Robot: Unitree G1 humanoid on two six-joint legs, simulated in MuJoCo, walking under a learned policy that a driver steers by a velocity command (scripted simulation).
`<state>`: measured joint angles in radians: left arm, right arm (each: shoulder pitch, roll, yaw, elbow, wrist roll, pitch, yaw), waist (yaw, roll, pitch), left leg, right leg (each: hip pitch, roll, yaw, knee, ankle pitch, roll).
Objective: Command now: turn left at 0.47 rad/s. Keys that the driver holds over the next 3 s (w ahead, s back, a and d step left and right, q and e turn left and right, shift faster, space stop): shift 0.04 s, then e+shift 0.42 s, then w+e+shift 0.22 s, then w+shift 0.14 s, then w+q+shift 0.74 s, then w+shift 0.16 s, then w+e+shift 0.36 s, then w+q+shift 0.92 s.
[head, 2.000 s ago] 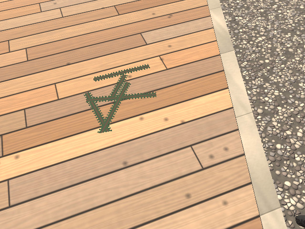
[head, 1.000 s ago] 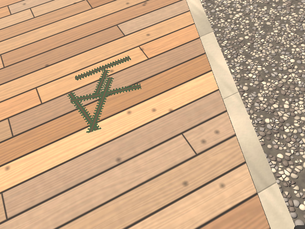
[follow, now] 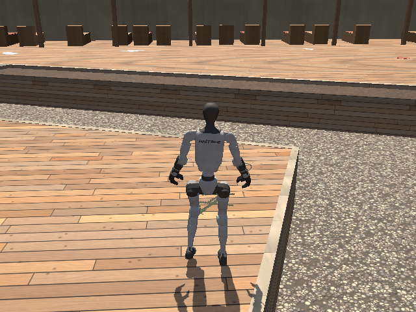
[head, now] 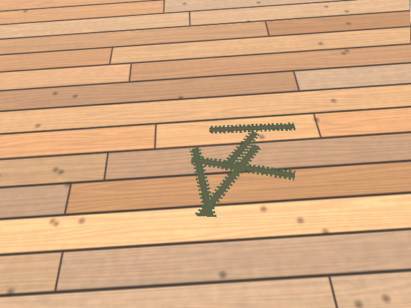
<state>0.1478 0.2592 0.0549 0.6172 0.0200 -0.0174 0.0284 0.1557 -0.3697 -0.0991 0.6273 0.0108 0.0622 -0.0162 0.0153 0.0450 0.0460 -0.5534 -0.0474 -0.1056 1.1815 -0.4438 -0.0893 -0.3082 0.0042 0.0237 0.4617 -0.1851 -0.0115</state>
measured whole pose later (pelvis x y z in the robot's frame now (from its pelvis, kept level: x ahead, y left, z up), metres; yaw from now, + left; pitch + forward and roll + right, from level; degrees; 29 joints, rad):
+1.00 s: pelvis +0.22 -0.09 -0.02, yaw -28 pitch +3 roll +0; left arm 0.47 0.31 0.04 0.77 0.02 -0.06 0.00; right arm 0.11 -0.31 -0.05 0.71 -0.03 0.00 0.07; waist 0.04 0.01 -0.01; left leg -0.62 0.03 0.10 0.63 -0.10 0.06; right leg 0.22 0.05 0.14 0.13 -0.40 -0.07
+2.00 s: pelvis +1.09 -0.19 -0.02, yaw +1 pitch +1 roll -1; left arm 0.43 0.27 0.03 0.88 0.00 -0.06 -0.02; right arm 0.13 -0.26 0.00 0.72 -0.06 -0.07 0.02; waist 0.08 0.00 0.06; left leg -0.41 0.01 0.10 0.64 -0.25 0.06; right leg -0.31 -0.06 0.03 1.25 -0.29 -0.07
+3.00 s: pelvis +2.02 -0.09 -0.01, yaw +31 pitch +0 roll +0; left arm 0.03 0.23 -0.02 0.64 0.07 -0.06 -0.01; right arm 0.45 -0.30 -0.07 0.88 0.00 -0.05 0.00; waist -0.07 -0.01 0.04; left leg -0.13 -0.24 -0.08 0.41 -0.25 0.21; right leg -0.68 -0.16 0.10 1.10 -0.27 0.07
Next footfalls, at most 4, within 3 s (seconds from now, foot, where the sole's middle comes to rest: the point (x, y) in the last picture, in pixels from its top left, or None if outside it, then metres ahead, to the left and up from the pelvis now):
0.18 left None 0.04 0.16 -0.78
0.52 right None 0.02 -0.10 -0.78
1.04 left None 0.45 -0.10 -0.78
1.48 right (337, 211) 0.79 -0.39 -0.78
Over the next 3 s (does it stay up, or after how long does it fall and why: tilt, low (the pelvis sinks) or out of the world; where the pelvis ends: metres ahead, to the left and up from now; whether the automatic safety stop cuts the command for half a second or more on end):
stays up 2.02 -0.09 -0.01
